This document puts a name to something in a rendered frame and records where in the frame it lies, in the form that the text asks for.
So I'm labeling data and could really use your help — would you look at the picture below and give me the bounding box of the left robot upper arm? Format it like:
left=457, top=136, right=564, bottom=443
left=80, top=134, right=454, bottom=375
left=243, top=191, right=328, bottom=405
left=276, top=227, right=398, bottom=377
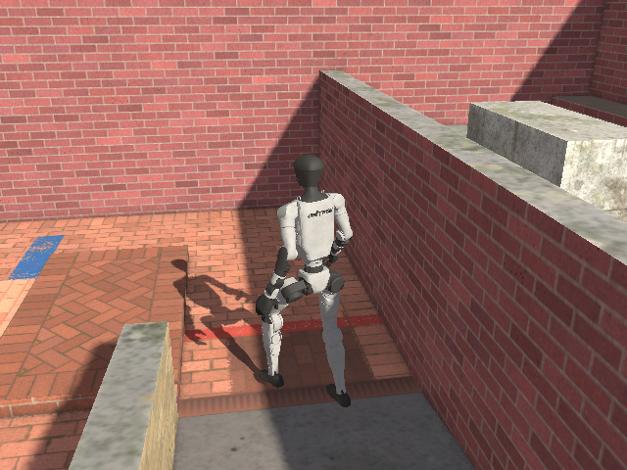
left=277, top=201, right=298, bottom=260

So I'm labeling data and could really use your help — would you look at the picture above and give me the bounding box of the robot left hand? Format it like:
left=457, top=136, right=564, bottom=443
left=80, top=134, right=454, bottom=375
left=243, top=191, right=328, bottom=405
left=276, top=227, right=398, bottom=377
left=256, top=294, right=279, bottom=324

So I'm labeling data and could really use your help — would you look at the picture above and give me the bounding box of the robot head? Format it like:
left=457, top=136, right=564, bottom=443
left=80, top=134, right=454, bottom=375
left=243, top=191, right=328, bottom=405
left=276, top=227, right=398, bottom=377
left=293, top=155, right=328, bottom=203

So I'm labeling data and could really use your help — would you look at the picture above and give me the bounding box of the right robot thigh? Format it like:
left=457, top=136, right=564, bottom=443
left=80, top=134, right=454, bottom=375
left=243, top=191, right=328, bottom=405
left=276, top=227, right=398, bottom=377
left=318, top=270, right=345, bottom=346

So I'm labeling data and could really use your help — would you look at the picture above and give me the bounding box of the robot right hand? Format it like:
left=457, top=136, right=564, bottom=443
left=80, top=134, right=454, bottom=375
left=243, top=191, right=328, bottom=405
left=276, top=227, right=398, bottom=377
left=321, top=253, right=338, bottom=267

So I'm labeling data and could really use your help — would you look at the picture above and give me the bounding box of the right robot upper arm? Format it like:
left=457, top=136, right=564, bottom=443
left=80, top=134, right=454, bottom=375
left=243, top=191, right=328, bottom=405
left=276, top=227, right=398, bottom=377
left=325, top=193, right=353, bottom=241

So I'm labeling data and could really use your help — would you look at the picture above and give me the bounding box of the robot left forearm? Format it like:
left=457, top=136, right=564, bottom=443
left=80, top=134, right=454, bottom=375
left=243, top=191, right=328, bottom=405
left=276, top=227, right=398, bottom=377
left=264, top=247, right=291, bottom=299

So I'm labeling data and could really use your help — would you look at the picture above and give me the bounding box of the robot right forearm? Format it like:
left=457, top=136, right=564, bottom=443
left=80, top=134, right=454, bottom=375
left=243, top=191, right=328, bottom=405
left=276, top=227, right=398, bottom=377
left=330, top=236, right=353, bottom=256

